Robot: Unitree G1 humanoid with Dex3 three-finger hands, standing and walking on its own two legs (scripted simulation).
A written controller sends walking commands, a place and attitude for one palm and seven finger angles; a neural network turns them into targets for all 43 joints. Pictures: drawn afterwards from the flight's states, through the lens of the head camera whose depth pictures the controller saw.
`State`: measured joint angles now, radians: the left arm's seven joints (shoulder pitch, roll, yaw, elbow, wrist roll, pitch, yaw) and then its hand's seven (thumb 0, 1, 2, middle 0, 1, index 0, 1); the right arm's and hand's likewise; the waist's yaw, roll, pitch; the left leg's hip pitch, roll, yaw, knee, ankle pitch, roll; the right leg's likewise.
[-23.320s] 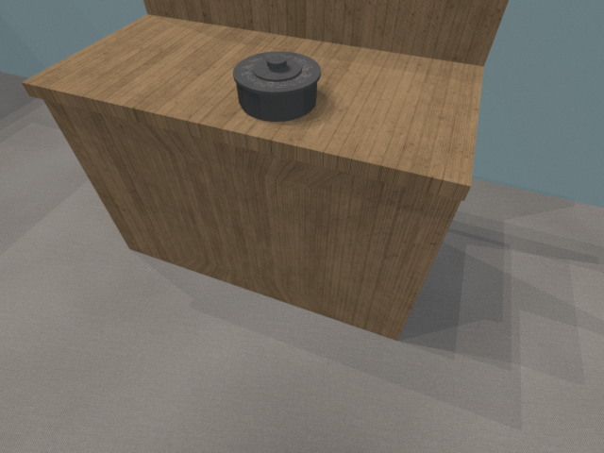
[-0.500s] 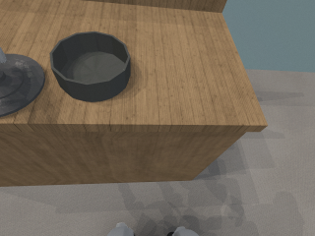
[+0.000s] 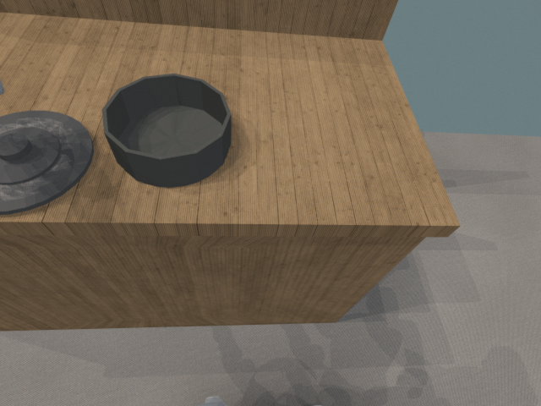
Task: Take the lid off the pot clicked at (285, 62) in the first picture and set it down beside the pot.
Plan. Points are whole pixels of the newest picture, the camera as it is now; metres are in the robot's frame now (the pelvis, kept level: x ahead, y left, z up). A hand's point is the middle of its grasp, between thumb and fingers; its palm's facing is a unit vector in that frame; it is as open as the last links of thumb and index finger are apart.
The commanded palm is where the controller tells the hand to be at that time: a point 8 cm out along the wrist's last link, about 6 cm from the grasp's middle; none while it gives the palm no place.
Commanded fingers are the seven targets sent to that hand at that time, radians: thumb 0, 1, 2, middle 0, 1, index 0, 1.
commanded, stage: raise the empty hand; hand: left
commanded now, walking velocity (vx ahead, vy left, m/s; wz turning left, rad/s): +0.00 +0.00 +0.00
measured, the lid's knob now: (12, 146) +0.50 +0.37 +0.06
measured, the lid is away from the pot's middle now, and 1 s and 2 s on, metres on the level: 0.23 0.23 0.23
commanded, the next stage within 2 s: draw the hand back to the body in 0.60 s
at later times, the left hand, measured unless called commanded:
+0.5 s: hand out of the picture +0.45 +0.37 +0.21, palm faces -0.30 -0.16 -0.94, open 11.1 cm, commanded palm +0.49 +0.36 +0.28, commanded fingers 0.00 -0.02 0.66 -0.35 -0.85 -0.35 -0.85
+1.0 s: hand out of the picture +0.46 +0.36 +0.21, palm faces -0.27 -0.14 -0.95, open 11.1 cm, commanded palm +0.44 +0.35 +0.27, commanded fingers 0.00 -0.02 0.66 -0.35 -0.85 -0.35 -0.85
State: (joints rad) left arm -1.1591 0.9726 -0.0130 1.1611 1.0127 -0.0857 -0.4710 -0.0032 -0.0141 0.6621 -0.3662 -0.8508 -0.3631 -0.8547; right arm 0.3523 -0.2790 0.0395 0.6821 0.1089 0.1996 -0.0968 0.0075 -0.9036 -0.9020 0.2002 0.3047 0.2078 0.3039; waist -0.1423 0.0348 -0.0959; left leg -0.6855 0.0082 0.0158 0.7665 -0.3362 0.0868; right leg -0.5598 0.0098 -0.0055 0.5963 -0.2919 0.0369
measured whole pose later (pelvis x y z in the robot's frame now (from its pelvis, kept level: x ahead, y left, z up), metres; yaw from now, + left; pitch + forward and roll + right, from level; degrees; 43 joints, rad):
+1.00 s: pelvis +0.01 -0.02 +0.01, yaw +1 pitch +12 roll -3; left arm -1.11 0.98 0.03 1.05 1.00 -0.03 -0.50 0.00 -0.01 0.66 -0.37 -0.85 -0.36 -0.85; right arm 0.33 -0.28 0.03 0.65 0.11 0.23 -0.06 0.01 -0.91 -0.90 0.20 0.30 0.21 0.30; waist -0.13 0.04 -0.07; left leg -0.55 0.00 0.02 0.64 -0.30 0.07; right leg -0.45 0.00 0.00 0.51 -0.27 0.04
